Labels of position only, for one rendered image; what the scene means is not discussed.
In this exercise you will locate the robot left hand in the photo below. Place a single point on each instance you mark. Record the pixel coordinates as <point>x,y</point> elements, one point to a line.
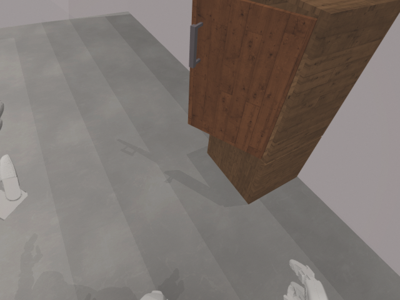
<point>13,196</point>

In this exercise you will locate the cupboard door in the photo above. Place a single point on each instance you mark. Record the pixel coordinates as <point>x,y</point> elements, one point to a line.
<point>250,53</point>

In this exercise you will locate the handle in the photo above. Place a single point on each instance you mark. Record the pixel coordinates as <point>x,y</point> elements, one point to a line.
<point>193,44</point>

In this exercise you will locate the robot right hand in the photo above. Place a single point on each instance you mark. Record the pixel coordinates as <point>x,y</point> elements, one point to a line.
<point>313,289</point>

